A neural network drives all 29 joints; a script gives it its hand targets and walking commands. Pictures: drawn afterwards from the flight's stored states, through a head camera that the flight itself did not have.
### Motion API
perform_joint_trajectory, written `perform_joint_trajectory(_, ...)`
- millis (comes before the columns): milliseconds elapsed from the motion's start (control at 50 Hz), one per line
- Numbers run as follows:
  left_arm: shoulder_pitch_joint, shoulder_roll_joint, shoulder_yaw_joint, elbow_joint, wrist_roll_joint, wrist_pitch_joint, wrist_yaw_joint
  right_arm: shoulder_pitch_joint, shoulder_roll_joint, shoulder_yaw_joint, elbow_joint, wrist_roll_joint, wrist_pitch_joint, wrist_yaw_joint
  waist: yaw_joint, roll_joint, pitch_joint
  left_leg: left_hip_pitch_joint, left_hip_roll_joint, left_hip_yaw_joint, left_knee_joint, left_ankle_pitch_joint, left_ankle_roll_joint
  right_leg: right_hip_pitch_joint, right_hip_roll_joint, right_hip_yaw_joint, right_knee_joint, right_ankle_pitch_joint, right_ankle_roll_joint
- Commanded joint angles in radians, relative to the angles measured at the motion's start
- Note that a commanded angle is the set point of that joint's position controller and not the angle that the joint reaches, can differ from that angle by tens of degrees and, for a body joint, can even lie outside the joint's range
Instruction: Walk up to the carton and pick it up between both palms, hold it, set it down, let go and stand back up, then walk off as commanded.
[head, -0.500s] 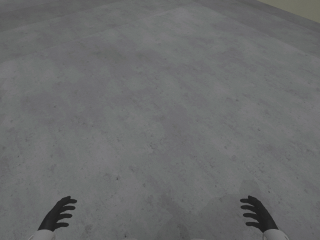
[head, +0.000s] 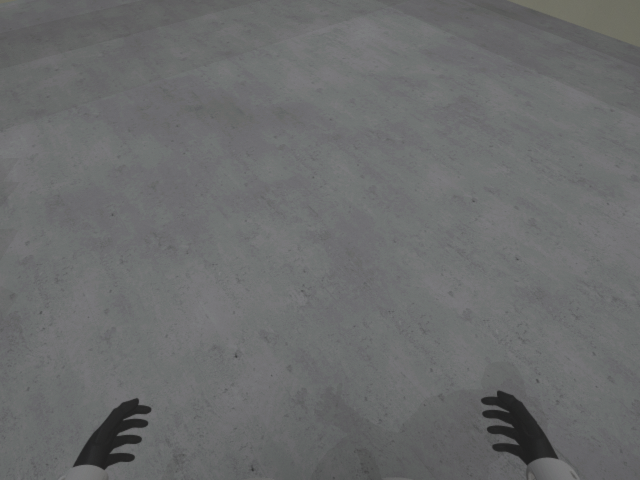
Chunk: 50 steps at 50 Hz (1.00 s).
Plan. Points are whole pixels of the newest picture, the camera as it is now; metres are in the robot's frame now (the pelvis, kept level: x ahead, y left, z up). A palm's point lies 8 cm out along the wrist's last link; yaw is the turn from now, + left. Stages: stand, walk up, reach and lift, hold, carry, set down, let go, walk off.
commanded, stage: stand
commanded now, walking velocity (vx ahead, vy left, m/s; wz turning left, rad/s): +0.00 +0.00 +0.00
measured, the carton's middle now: out of the picture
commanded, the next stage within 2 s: walk up in 0.24 s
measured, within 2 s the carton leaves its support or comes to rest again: neither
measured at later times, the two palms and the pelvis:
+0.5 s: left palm out of the picture +0.13 +0.30 -0.06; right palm (536, 465) +0.15 -0.25 -0.07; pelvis -0.01 +0.00 +0.00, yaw +2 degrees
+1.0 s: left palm out of the picture +0.09 +0.48 -0.03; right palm (420, 370) +0.27 -0.13 -0.07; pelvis +0.07 +0.12 +0.01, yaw +21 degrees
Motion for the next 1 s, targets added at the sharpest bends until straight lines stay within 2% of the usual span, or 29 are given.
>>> perform_joint_trajectory(0,-0.051,0.187,0.069,0.013,-0.009,-0.026,-0.002,-0.061,-0.254,-0.08,0.032,-0.014,-0.043,-0.007,0.004,0.039,-0.082,0.055,0.094,-0.111,-0.166,0.167,0.084,0.021,-0.088,0.113,-0.152,0.174,-0.071)
perform_joint_trajectory(60,-0.063,0.209,0.073,0.014,-0.003,-0.031,0.002,-0.06,-0.225,-0.075,0.029,-0.006,-0.041,-0.007,-0.005,0.013,-0.111,0.062,0.098,-0.117,-0.163,0.165,0.08,0.041,-0.093,0.115,-0.151,0.19,-0.075)
perform_joint_trajectory(100,-0.03,0.198,0.074,0.017,-0.01,-0.027,-0.001,-0.055,-0.258,-0.077,0.036,-0.011,-0.043,-0.005,0.016,0.073,-0.053,0.032,0.088,-0.109,-0.166,0.163,0.082,0.029,-0.091,0.115,-0.156,0.183,-0.081)
perform_joint_trajectory(200,-0.034,0.205,0.077,0.022,-0.004,-0.026,-0.001,-0.06,-0.248,-0.076,0.036,-0.009,-0.042,0.001,0.009,0.07,-0.102,0.06,0.099,-0.115,-0.169,0.172,0.088,0.04,-0.085,0.114,-0.158,0.186,-0.074)
perform_joint_trajectory(260,-0.044,0.203,0.073,0.032,-0.002,-0.03,0.004,-0.034,-0.235,-0.077,0.037,-0.009,-0.043,-0.004,-0.007,0.007,-0.091,0.055,0.084,-0.104,-0.164,0.141,0.07,0.038,-0.085,0.112,-0.164,0.193,-0.072)
perform_joint_trajectory(340,-0.043,0.19,0.071,0.037,-0.008,-0.028,-0.004,-0.065,-0.26,-0.085,0.05,-0.011,-0.041,0.001,0.022,0.03,-0.073,0.036,0.095,-0.11,-0.184,0.126,0.074,0.032,-0.08,0.1,-0.174,0.167,-0.067)
perform_joint_trajectory(380,-0.046,0.195,0.067,0.037,-0.003,-0.032,-0.005,-0.06,-0.24,-0.079,0.039,-0.01,-0.033,-0.002,0.006,0.052,-0.094,0.054,0.096,-0.102,-0.18,0.107,0.072,0.04,-0.089,0.113,-0.176,0.158,-0.067)
perform_joint_trajectory(400,-0.051,0.2,0.063,0.035,-0.01,-0.038,-0.004,-0.062,-0.223,-0.074,0.032,-0.007,-0.037,-0.002,0.001,0.016,-0.089,0.038,0.093,-0.112,-0.182,0.131,0.079,0.04,-0.088,0.118,-0.169,0.175,-0.068)
perform_joint_trajectory(420,0.046,0.36,0.157,0.009,0.002,-0.061,-0.011,-0.02,-0.313,-0.117,-0.089,-0.046,-0.006,0.058,0.059,-0.026,-0.145,-0.305,0.044,-0.214,-0.108,-0.128,0.099,0.299,-0.175,0.154,-0.264,-0.154,-0.137)
perform_joint_trajectory(440,0.117,0.437,0.181,0.036,0.012,-0.078,-0.002,-0.092,-0.276,-0.109,-0.124,-0.053,0.005,0.106,0.11,-0.235,-0.129,-0.565,-0.017,-0.043,0.15,-0.149,0.048,0.466,-0.419,0.387,-0.438,-0.31,-0.239)
perform_joint_trajectory(460,0.139,0.441,0.188,0.03,0.007,-0.085,0.007,-0.122,-0.299,-0.117,-0.131,-0.069,0.012,0.117,0.121,-0.108,-0.126,-0.6,0.101,-0.048,0.316,-0.104,0.013,0.452,-0.575,0.48,-0.48,-0.259,-0.301)
perform_joint_trajectory(480,0.114,0.435,0.181,0.014,0.004,-0.093,0.014,-0.133,-0.322,-0.119,-0.13,-0.065,0.012,0.129,0.109,-0.002,-0.093,-0.615,0.128,-0.058,0.369,-0.066,-0.007,0.4,-0.577,0.446,-0.467,-0.196,-0.311)
perform_joint_trajectory(500,0.074,0.409,0.169,0.008,0.003,-0.094,0.014,-0.117,-0.322,-0.125,-0.122,-0.061,0.013,0.142,0.081,0.023,-0.088,-0.561,0.155,-0.088,0.384,-0.023,-0.015,0.335,-0.548,0.372,-0.467,-0.154,-0.284)
perform_joint_trajectory(540,-0.013,0.396,0.16,0.007,-0.003,-0.097,0.008,-0.069,-0.334,-0.133,-0.084,-0.052,0.021,0.169,0.028,-0.046,-0.076,-0.446,0.169,-0.096,0.352,0.053,-0.025,0.235,-0.479,0.198,-0.495,-0.108,-0.228)
perform_joint_trajectory(580,-0.025,0.375,0.157,0.014,-0.003,-0.093,-0.003,-0.07,-0.327,-0.13,-0.082,-0.037,0.029,0.194,0.035,-0.166,-0.098,-0.372,0.143,-0.041,0.231,0.1,-0.036,0.221,-0.389,0.014,-0.462,-0.037,-0.18)
perform_joint_trajectory(640,-0.042,0.381,0.161,0.025,-0.006,-0.079,-0.018,-0.07,-0.3,-0.116,-0.057,-0.022,0.021,0.198,0.03,-0.167,-0.119,-0.236,0.116,0.051,0.047,0.121,-0.029,0.207,-0.342,-0.127,-0.404,0.009,-0.161)
perform_joint_trajectory(680,-0.082,0.406,0.168,0.023,0.001,-0.067,-0.034,0.037,-0.305,-0.119,-0.019,-0.009,0.012,0.187,-0.022,-0.176,-0.186,-0.085,0.083,0.127,-0.089,0.117,-0.016,0.222,-0.306,-0.192,-0.291,0.051,-0.136)
perform_joint_trajectory(700,-0.117,0.402,0.165,0.018,0.002,-0.057,-0.039,0.119,-0.315,-0.133,0.007,-0.018,0.008,0.176,-0.074,-0.145,-0.216,0.023,0.054,0.175,-0.14,0.129,-0.007,0.174,-0.298,-0.213,-0.178,0.003,-0.13)
perform_joint_trajectory(720,-0.114,0.368,0.156,0.027,0.008,-0.051,-0.04,0.206,-0.336,-0.144,0.06,-0.026,0.001,0.165,-0.103,-0.018,-0.239,0.126,-0.006,0.177,-0.198,0.087,0.009,0.127,-0.238,-0.268,0.031,-0.017,-0.12)
perform_joint_trajectory(740,-0.094,0.313,0.128,0.014,0.011,-0.045,-0.046,0.269,-0.396,-0.167,0.079,-0.021,-0.006,0.146,-0.14,0.151,-0.215,0.301,-0.023,0.08,-0.197,0.027,0.058,-0.123,-0.184,-0.244,0.263,-0.103,-0.093)
perform_joint_trajectory(760,-0.148,0.243,0.089,-0.048,-0.001,-0.054,-0.049,0.338,-0.527,-0.197,0.086,-0.027,-0.004,0.128,-0.196,0.399,-0.157,0.36,0.197,-0.386,-0.38,-0.239,0.156,-0.442,-0.071,-0.238,0.475,-0.27,-0.05)
perform_joint_trajectory(780,-0.229,0.263,0.087,-0.074,-0.006,-0.059,-0.048,0.261,-0.581,-0.188,0.044,-0.01,-0.004,0.119,-0.174,0.365,-0.053,0.221,0.29,-0.781,-0.579,-0.507,0.267,-0.559,-0.043,-0.036,0.513,-0.312,-0.029)
perform_joint_trajectory(800,-0.232,0.323,0.103,-0.044,-0.015,-0.069,-0.049,0.197,-0.568,-0.179,0.022,-0.003,0.003,0.117,-0.135,0.218,0.036,0.156,0.316,-0.816,-0.6,-0.583,0.308,-0.548,-0.071,0.013,0.471,-0.25,-0.013)
perform_joint_trajectory(820,-0.195,0.35,0.109,-0.016,-0.025,-0.082,-0.052,0.175,-0.515,-0.167,0.008,0.003,0.007,0.115,-0.087,0.131,0.056,0.154,0.297,-0.689,-0.547,-0.47,0.296,-0.474,-0.094,0.001,0.385,-0.205,-0.003)
perform_joint_trajectory(860,-0.094,0.344,0.116,0.025,-0.026,-0.091,-0.057,0.079,-0.453,-0.147,-0.019,-0.005,0.011,0.118,-0.025,0.159,0.019,0.026,0.2,-0.53,-0.499,-0.282,0.244,-0.294,-0.072,-0.018,0.263,-0.15,-0.008)
perform_joint_trajectory(920,-0.034,0.324,0.125,0.035,-0.019,-0.078,-0.05,0.041,-0.433,-0.144,-0.055,-0.019,0.016,0.134,-0.019,0.217,-0.032,-0.054,0.158,-0.458,-0.464,-0.198,0.212,-0.099,0.003,-0.075,0.067,-0.108,-0.005)
perform_joint_trajectory(940,-0.011,0.312,0.129,0.036,-0.022,-0.082,-0.042,0.03,-0.424,-0.143,-0.066,-0.018,0.013,0.132,-0.002,0.252,-0.013,-0.106,0.178,-0.471,-0.45,-0.2,0.211,-0.039,-0.008,-0.038,-0.016,-0.084,-0.025)
perform_joint_trajectory(960,0.064,0.302,0.128,0.05,-0.024,-0.089,-0.034,-0.017,-0.418,-0.141,-0.093,-0.017,0.018,0.132,0.053,0.219,-0.046,-0.203,0.155,-0.422,-0.413,-0.167,0.17,0.143,0.004,-0.04,-0.161,-0.006,-0.035)
perform_joint_trajectory(980,0.171,0.32,0.137,0.091,-0.024,-0.091,-0.028,-0.079,-0.379,-0.129,-0.111,-0.019,0.024,0.133,0.12,0.162,-0.088,-0.395,0.069,-0.288,-0.321,-0.123,0.092,0.446,0.008,-0.034,-0.314,0.074,-0.071)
